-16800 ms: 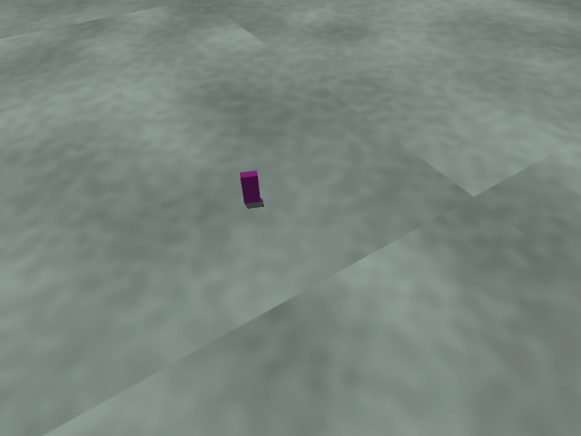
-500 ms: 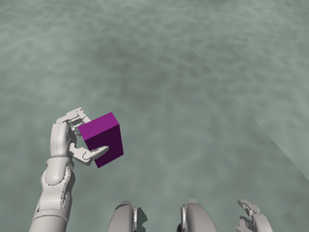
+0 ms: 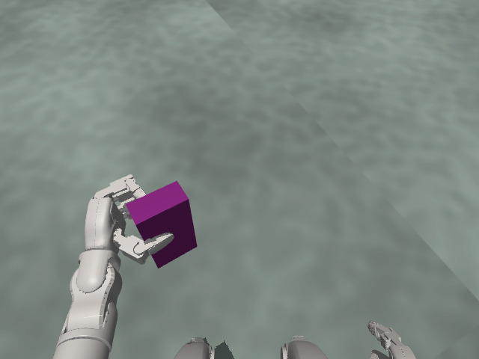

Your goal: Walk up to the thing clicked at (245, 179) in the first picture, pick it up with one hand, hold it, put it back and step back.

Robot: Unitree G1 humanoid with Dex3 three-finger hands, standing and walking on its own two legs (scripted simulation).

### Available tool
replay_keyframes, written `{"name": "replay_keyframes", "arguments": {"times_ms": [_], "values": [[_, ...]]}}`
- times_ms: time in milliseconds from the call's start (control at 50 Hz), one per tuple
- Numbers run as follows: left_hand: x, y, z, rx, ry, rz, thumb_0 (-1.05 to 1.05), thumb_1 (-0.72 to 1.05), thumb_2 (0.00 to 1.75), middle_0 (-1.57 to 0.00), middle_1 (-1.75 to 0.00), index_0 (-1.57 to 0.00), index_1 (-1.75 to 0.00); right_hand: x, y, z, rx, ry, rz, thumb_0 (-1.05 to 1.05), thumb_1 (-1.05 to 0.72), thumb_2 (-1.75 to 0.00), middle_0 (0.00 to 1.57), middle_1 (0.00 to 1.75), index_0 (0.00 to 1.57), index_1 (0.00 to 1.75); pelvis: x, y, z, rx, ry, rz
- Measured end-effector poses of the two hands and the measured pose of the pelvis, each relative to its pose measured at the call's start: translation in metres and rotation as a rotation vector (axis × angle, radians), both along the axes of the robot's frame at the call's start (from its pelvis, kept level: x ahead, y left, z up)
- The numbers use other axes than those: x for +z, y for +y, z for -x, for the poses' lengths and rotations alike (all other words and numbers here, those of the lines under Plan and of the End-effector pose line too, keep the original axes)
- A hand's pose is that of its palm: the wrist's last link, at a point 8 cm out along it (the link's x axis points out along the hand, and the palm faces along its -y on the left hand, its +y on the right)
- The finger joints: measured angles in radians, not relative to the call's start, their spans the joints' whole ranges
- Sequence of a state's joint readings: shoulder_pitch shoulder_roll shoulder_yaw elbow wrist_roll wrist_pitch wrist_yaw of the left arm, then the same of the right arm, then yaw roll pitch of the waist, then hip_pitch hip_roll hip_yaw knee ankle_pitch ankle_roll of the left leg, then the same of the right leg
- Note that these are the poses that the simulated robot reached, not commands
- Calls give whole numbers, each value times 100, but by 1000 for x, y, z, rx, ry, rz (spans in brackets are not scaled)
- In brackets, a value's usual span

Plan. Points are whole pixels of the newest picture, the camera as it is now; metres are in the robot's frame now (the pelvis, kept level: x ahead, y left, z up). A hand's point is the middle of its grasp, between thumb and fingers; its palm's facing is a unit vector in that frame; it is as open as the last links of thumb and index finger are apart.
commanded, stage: hold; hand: left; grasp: from the side
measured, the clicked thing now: (166, 228) +0.33 +0.14 +0.01
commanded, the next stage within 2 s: crouch in 0.72 s
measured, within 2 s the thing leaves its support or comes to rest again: neither
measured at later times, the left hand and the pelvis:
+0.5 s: hand (143, 206) +0.34 +0.17 +0.06, palm faces +0.08 -1.00 -0.01, open 8.5 cm; pelvis +0.01 +0.00 +0.02, yaw +0 degrees
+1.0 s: hand (142, 212) +0.33 +0.17 +0.06, palm faces +0.11 -0.99 +0.00, open 8.4 cm; pelvis +0.00 -0.01 +0.02, yaw +0 degrees
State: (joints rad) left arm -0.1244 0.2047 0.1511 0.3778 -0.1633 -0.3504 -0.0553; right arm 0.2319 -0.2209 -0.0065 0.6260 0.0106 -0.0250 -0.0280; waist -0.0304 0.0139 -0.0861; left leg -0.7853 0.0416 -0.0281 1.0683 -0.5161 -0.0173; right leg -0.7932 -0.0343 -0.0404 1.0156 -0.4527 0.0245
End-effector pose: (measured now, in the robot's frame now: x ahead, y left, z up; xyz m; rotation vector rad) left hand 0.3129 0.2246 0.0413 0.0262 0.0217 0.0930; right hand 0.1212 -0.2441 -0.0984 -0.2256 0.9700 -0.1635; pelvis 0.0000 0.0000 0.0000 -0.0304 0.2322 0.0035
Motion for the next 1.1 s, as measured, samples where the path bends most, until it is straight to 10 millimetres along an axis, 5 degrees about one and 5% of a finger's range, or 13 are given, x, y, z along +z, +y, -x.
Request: {"name": "replay_keyframes", "arguments": {"times_ms": [880, 1000, 1100], "values": [[34, -5, 5, -17, -15, 16, 0, -56, 111, -107, -146, -106, -143, 27, -3, -11, -5, -29, -18, 1, -92, -90, 20, 30, 21, 30, 26, -3, -9, -4, -96, -11], [22, -4, 7, 14, -2, 26, 0, -54, 108, -107, -144, -107, -141, 26, -7, -11, 8, -39, -13, 1, -90, -90, 20, 30, 21, 30, 23, -6, -3, -2, -84, -15], [-8, -2, 6, 54, 14, 37, 0, -53, 106, -107, -143, -107, -140, 14, -13, -5, 31, -21, 3, 0, -88, -90, 20, 30, 21, 30, 11, -8, 6, -1, -34, -18]]}}
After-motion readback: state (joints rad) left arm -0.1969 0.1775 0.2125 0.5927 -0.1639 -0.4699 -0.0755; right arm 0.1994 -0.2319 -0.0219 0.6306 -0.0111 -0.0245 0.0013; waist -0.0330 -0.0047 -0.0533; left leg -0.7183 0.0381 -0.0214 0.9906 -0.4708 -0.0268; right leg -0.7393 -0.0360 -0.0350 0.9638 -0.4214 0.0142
